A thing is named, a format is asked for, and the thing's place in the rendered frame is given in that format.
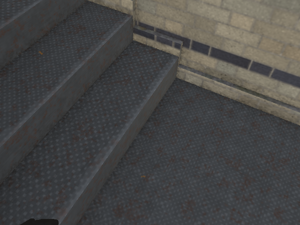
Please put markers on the stairs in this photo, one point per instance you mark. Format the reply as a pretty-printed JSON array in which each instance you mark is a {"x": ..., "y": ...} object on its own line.
[{"x": 75, "y": 91}]

